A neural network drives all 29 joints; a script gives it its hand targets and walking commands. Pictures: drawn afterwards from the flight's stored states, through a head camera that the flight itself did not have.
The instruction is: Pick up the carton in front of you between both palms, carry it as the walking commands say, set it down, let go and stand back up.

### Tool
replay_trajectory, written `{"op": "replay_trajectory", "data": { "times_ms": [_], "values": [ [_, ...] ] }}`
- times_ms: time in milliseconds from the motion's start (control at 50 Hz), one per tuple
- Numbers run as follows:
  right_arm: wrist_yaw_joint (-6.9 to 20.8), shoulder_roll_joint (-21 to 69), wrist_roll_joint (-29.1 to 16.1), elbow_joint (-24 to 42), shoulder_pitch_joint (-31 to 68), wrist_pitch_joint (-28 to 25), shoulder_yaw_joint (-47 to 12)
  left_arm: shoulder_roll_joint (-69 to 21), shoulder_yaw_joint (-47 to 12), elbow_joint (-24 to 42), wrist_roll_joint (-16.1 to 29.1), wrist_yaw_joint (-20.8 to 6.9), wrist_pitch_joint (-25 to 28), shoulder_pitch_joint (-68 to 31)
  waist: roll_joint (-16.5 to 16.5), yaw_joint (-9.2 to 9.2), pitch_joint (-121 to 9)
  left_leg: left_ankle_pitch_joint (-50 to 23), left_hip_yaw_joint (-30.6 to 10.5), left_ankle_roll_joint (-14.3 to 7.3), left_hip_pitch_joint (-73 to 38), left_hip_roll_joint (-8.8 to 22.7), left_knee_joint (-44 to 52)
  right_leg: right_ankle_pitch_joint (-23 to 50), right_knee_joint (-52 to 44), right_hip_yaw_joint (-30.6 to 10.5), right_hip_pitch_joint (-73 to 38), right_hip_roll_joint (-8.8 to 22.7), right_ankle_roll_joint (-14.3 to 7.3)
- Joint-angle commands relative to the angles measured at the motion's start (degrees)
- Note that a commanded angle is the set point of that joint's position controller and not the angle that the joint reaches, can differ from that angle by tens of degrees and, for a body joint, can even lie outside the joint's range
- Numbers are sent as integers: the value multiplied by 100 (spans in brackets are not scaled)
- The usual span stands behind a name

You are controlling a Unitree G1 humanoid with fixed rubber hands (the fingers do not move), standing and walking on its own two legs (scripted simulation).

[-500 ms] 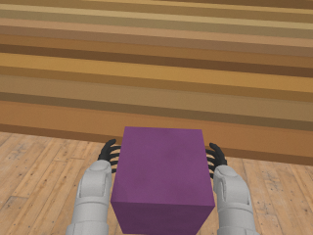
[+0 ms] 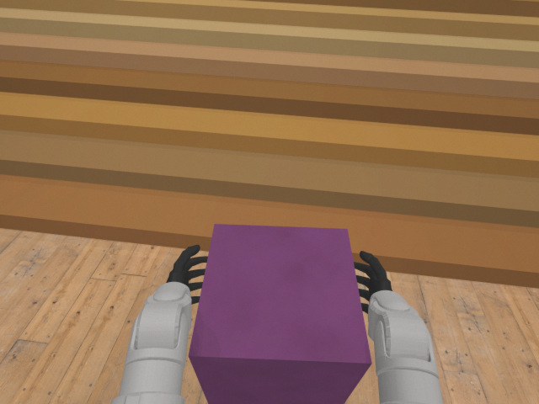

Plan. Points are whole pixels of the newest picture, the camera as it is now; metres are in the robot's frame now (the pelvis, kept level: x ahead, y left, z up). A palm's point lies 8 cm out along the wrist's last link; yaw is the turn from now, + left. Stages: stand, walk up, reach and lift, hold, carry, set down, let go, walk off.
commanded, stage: hold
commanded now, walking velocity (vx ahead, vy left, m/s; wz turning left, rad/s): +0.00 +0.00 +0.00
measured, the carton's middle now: (276, 322) +0.28 +0.00 -0.02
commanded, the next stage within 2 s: carry in 0.20 s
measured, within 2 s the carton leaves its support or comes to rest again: neither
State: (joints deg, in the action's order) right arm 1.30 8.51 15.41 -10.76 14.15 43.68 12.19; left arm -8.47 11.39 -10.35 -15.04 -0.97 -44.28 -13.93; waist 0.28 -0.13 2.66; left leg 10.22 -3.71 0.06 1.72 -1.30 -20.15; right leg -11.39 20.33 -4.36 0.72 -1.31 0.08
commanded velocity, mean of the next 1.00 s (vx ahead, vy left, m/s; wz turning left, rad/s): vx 0.42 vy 0.00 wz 0.00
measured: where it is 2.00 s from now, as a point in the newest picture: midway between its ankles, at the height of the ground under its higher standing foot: (285, 276)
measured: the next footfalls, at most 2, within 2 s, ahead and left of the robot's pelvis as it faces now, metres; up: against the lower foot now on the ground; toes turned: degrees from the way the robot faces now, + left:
left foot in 0.70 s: +0.24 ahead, +0.09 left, +0.00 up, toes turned +9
right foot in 1.12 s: +0.55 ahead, -0.14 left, +0.00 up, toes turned -15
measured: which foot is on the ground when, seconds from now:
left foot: down 0.00-0.42, up 0.44-0.68, down 0.70-1.00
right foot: down 0.00-0.70, up 0.72-1.00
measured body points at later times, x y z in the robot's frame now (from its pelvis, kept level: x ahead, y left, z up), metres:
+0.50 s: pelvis +0.05 -0.02 +0.00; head +0.02 -0.02 +0.44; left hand +0.35 +0.12 +0.07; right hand +0.34 -0.19 +0.07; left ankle +0.03 +0.11 -0.72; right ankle +0.01 -0.13 -0.75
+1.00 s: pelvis +0.30 +0.00 +0.00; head +0.30 +0.00 +0.45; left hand +0.59 +0.12 +0.08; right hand +0.56 -0.18 +0.09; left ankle +0.21 +0.09 -0.75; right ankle +0.39 -0.15 -0.71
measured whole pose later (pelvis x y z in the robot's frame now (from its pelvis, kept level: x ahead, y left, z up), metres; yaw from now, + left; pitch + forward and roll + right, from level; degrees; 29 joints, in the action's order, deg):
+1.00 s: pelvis +0.30 +0.00 +0.00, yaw -4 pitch +6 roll -1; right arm -5.6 7.9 5.3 19.3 11.0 70.4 7.8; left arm -8.0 7.2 19.5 -5.7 5.4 -71.1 -11.4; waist -0.3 -1.9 -6.7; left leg 15.3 12.0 -1.2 3.7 2.0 -13.5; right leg -9.4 39.1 7.4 34.4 5.3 0.1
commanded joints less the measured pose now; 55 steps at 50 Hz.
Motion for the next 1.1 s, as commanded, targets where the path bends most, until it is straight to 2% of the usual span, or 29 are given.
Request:
{"op": "replay_trajectory", "data": {
  "times_ms": [0,160,180,220,240,300,340,360,380,400,420,440,460,480,500,540,600,640,660,680,700,720,740,780,800,840,920,1040,1080],
  "values": [
    [1117,4942,-1327,230,2434,-130,-2916,-4952,-2918,283,1332,-1100,176,-2472,-1,-2,-1186,-925,-43,19,-407,-356,188,917,-313,-31,110,-333,6],
    [1115,4945,-1324,191,2506,-134,-2906,-4955,-2909,243,1326,-1107,185,-2552,0,-2,-1152,-765,-34,12,-355,-353,181,755,-304,-21,152,-326,-1],
    [1132,4981,-1410,116,2776,-104,-3033,-4985,-3007,150,1388,-1133,147,-2761,-69,29,-1327,230,16,-47,373,673,-111,-132,46,-26,877,631,-79],
    [1130,4998,-1546,263,2765,-77,-3174,-5049,-3189,323,1563,-1152,124,-2917,-139,8,-1191,2800,-281,-150,1003,650,230,-2486,-50,-231,1366,489,-138],
    [1121,5027,-1617,428,2841,-48,-3285,-5109,-3323,458,1636,-1148,100,-2988,-200,-4,-1113,3309,-377,-210,1110,689,290,-2876,86,-184,1633,425,-132],
    [1017,4990,-1812,795,2706,160,-3608,-5103,-3724,851,1956,-1101,-91,-2980,-706,-41,-1606,2471,-1008,-505,721,1196,605,-1075,1214,599,1841,51,2],
    [920,4851,-1942,1092,2469,412,-3832,-4995,-4024,1125,2209,-1071,-339,-2905,-808,-18,-1833,2631,-1107,-683,945,1394,669,-1154,931,801,1608,58,-25],
    [878,4764,-2037,1321,2536,573,-3956,-4974,-4133,1251,2312,-1050,-490,-2890,-738,9,-1822,2878,-840,-623,1252,1274,585,-1297,589,832,1321,42,-77],
    [859,4704,-2138,1499,2691,734,-4043,-4959,-4191,1372,2397,-1036,-645,-2980,-584,31,-1722,2902,-468,-484,1701,1065,258,-1405,217,654,922,167,-134],
    [838,4676,-2275,1644,2724,919,-4192,-4855,-4235,1438,2449,-996,-817,-2867,48,76,-1580,2502,121,-253,2255,689,-549,-1842,-316,-128,568,681,-296],
    [822,4650,-2401,1796,2781,1107,-4317,-4669,-4230,1516,2476,-943,-986,-2739,1177,143,-1501,1919,823,-6,3176,272,-1988,-2417,-972,-1578,-13,1592,-669],
    [818,4615,-2553,1916,2841,1284,-4424,-4575,-4247,1611,2506,-882,-1153,-2563,1486,169,-1180,1929,975,31,4140,206,-2409,-1873,-1197,-2510,-375,2144,-1019],
    [836,4728,-2730,2055,2968,1435,-4551,-4559,-4282,1878,2551,-824,-1303,-2594,1141,201,-1129,1916,787,-32,4361,430,-2551,-1048,-1079,-2511,-498,2239,-1257],
    [845,4806,-2904,2161,2904,1561,-4660,-4595,-4350,2136,2645,-780,-1455,-2576,788,189,-1352,1829,773,-43,4299,489,-2513,-497,-985,-2186,-637,2198,-1247],
    [844,4851,-3030,2288,2781,1665,-4724,-4665,-4440,2435,2771,-755,-1582,-2597,606,179,-1574,1627,835,-25,4098,473,-2325,-197,-936,-1720,-725,2070,-1116],
    [806,4878,-3120,2559,2509,1851,-4741,-4759,-4562,2853,2930,-746,-1802,-2516,843,177,-1822,1038,1098,44,3666,296,-1875,396,-861,-916,-728,1654,-874],
    [719,4825,-3049,2919,1956,2140,-4686,-4842,-4587,3038,3031,-802,-2119,-1933,1019,174,-1908,626,1389,84,3005,136,-1168,862,-677,-323,-497,1463,-779],
    [691,4786,-2956,3129,1636,2288,-4652,-4859,-4601,3114,3060,-854,-2268,-1671,844,92,-1889,-25,1685,64,1766,19,-251,786,-195,182,246,1277,-615],
    [691,4849,-2948,3165,1520,2354,-4639,-4855,-4603,3180,3080,-867,-2327,-1577,605,54,-2034,-155,1774,-6,547,-11,-50,998,369,440,965,1158,-474],
    [696,4856,-2958,3210,1484,2408,-4607,-4768,-4604,3316,3127,-876,-2386,-1655,274,-13,-2341,70,1335,-151,-718,437,-107,807,1181,715,1829,1006,-290],
    [686,4714,-2936,3250,1517,2460,-4530,-4637,-4633,3532,3218,-888,-2482,-1997,-903,-138,-2587,1600,-799,-588,-1586,1843,587,-530,2757,1131,3034,586,-4],
    [670,4633,-2901,3243,1706,2486,-4427,-4524,-4657,3720,3358,-894,-2584,-2357,-1660,-137,-2326,1650,-2601,-1288,-1843,2842,932,-1806,3807,1050,4384,125,7],
    [653,4677,-2987,3373,1942,2540,-4409,-4522,-4701,3749,3441,-904,-2641,-2629,-1118,-118,-2178,1477,-2569,-1455,-1456,2919,836,-1720,4495,523,4591,578,-181],
    [622,4786,-3110,3505,2301,2628,-4462,-4651,-4640,3650,3518,-895,-2683,-2728,-303,-99,-2055,1126,-1608,-1179,-744,2533,977,-1115,4601,463,4386,936,-212],
    [617,4794,-3162,3510,2379,2667,-4500,-4689,-4607,3549,3497,-873,-2700,-2638,-176,-82,-1992,1054,-1127,-1000,-481,2361,1121,-830,4202,498,4175,1001,-173],
    [652,4781,-3253,3383,2315,2742,-4538,-4741,-4540,3313,3348,-810,-2721,-2407,-439,-92,-1889,344,-308,-858,-319,2032,1279,-426,3435,772,3890,880,-49],
    [793,4804,-3353,3116,2220,2793,-4556,-4857,-4413,2927,3024,-713,-2703,-2059,-617,-93,-1715,-903,485,-758,-586,1687,1161,175,2071,1179,3781,657,47],
    [788,4651,-3426,3722,2676,2799,-4510,-4772,-4431,3681,3148,-613,-2720,-2706,-996,-121,-1363,-1755,1133,-571,-458,1548,775,864,935,1624,2884,432,-164],
    [729,4451,-3362,3918,2629,2883,-4457,-4567,-4373,3830,3158,-587,-2803,-2587,-877,-10,-1731,-2849,1589,-379,-345,1366,-323,789,582,2010,1651,96,-246]
  ]
}}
